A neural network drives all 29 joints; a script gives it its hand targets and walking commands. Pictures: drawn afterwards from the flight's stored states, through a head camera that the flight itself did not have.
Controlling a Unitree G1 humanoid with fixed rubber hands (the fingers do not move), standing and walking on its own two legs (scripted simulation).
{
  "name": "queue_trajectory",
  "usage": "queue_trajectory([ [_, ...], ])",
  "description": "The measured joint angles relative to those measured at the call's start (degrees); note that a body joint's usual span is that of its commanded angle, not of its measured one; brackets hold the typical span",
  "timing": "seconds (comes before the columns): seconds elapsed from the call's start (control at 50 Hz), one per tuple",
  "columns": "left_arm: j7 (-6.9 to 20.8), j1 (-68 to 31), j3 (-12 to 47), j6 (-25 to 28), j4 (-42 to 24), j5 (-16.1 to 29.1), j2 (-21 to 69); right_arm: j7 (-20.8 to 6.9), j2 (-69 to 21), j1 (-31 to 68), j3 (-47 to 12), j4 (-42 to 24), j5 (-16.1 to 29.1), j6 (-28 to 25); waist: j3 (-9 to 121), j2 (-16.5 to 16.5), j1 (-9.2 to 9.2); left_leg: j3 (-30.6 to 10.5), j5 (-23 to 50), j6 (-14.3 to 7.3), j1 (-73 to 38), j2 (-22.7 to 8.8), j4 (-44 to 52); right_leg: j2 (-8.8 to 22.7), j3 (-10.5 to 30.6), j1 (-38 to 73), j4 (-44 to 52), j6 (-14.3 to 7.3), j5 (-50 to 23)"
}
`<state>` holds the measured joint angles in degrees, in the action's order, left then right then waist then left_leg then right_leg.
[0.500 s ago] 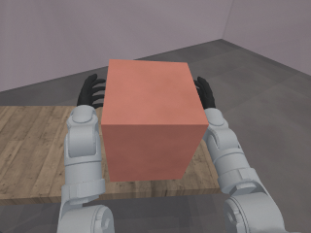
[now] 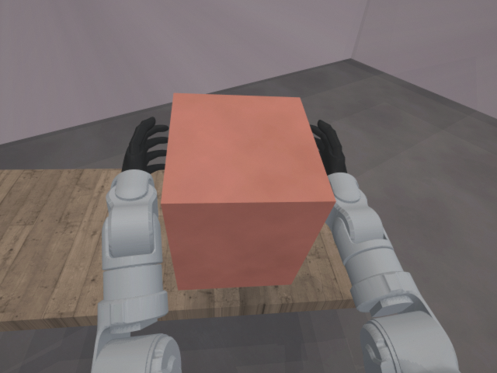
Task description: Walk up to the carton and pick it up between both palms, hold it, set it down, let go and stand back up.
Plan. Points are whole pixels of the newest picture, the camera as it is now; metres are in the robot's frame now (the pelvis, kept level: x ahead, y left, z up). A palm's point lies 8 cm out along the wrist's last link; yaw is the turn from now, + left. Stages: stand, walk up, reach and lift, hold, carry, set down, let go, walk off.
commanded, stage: hold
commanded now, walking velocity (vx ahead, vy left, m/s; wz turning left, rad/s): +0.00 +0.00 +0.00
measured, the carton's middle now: (237, 196) +0.36 +0.00 +0.13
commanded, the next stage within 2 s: none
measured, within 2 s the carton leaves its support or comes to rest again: neither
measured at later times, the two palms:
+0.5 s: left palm (140, 172) +0.36 +0.15 +0.19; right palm (330, 168) +0.37 -0.15 +0.18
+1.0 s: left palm (131, 174) +0.35 +0.16 +0.19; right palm (324, 172) +0.36 -0.13 +0.18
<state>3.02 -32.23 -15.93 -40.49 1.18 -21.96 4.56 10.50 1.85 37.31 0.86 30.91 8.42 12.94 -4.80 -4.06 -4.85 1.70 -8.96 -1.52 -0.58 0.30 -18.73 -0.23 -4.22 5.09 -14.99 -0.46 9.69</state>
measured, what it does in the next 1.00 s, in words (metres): stands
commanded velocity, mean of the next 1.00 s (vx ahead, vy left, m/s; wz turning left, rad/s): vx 0.00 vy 0.00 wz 0.00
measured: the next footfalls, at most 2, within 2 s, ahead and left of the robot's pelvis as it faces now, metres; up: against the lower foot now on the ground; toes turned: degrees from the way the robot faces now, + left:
none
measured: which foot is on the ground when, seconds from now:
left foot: down 0.00-1.00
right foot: down 0.00-1.00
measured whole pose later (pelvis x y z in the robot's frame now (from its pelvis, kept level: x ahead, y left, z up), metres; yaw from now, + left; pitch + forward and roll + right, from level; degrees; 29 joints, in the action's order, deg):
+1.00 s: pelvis -0.01 +0.01 +0.00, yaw +0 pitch -10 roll -1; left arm 2.9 -34.4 -17.3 -40.7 4.2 -22.0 4.7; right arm 9.0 0.8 39.2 3.5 34.1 6.0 12.5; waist -4.7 -4.1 -4.0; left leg 2.1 -8.0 -2.1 0.3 0.9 -18.1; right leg 0.4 -4.1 3.7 -15.7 -0.1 9.3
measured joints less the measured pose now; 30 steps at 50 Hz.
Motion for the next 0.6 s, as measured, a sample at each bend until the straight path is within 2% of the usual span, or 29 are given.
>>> queue_trajectory([
  [0.1, -0.09, -1.45, -0.33, -0.27, 1.95, -0.4, -0.19, -0.67, 0.08, 1.33, 0.62, 2.01, -0.64, 0.06, -0.5, 0.26, 0.69, 0.26, 0.55, 0.12, 0.33, -0.15, 0.53, -0.12, 0.18, -0.73, -0.16, -0.25, -0.24],
  [0.6, 0.05, -2.26, -0.92, 1.33, 4.18, 0.63, -1.07, -0.14, -0.16, 2.59, 0.98, 3.38, -0.9, -0.5, 0.11, -0.21, 0.55, -0.25, 0.95, 0.34, 1.07, -0.18, 0.62, -0.18, -0.45, -1.34, -0.18, -0.41, -0.37],
])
